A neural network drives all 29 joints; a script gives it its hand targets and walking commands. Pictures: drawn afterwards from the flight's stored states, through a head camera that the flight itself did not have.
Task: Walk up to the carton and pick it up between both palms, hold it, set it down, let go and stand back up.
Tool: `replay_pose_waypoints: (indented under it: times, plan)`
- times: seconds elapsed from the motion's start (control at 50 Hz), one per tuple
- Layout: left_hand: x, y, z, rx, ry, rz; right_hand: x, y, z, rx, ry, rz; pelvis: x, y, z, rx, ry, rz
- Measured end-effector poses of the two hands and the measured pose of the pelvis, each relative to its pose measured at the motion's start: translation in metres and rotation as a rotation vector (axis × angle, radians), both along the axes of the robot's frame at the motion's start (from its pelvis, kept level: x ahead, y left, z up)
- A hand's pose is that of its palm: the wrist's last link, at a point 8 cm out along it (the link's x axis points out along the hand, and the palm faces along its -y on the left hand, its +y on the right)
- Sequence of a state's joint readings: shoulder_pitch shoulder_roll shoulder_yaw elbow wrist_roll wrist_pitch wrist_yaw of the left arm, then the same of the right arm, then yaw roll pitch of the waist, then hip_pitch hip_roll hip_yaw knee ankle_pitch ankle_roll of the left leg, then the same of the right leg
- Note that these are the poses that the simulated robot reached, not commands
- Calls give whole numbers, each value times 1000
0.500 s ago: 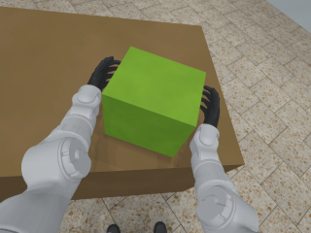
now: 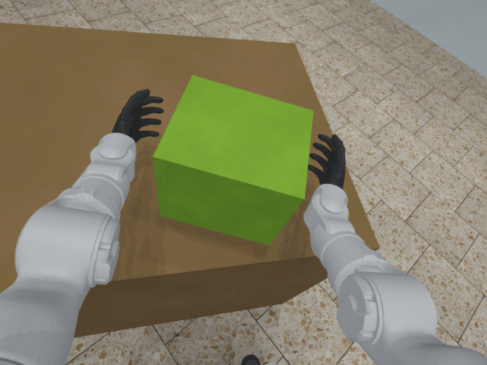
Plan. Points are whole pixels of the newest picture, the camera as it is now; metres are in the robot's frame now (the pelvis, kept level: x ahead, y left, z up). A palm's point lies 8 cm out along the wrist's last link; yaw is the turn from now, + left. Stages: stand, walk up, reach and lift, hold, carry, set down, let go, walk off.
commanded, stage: set down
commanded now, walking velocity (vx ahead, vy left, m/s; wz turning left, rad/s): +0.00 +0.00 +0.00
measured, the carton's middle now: (233, 165) +0.46 -0.03 +0.02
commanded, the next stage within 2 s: none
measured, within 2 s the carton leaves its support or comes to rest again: neither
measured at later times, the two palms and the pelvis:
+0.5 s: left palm (96, 85) +0.48 +0.16 +0.16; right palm (366, 130) +0.40 -0.18 +0.18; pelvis -0.04 +0.01 +0.01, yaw +2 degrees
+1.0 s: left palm (102, 110) +0.47 +0.16 +0.13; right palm (355, 166) +0.38 -0.19 +0.12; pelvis -0.02 -0.02 +0.02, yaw +1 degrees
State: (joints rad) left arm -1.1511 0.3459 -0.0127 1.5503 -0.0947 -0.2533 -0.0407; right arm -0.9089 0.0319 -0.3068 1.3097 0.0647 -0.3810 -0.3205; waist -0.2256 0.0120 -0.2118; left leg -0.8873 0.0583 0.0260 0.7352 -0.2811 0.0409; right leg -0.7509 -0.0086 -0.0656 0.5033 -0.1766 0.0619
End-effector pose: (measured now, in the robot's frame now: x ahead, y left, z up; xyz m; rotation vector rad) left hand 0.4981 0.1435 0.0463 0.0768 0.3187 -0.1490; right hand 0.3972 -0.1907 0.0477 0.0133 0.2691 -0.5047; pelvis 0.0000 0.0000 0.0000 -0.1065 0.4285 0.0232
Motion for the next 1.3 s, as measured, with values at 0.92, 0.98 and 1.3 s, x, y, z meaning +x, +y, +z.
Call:
replay_pose_waypoints:
  times: [0.92, 0.98, 1.3]
  plan:
    - [-25, 23, 103, 33, -16, 17, -11, 0, 94, 58, -4, 76, -18, -15, 23, 53, -227, 16]
    - [-29, 18, 90, 23, -9, 8, -16, 0, 80, 72, -10, 73, -17, -18, 24, 54, -235, 11]
    - [-48, 40, 63, -7, -20, 30, -41, 6, 61, 94, -53, 42, -9, -24, 26, 53, -272, -4]
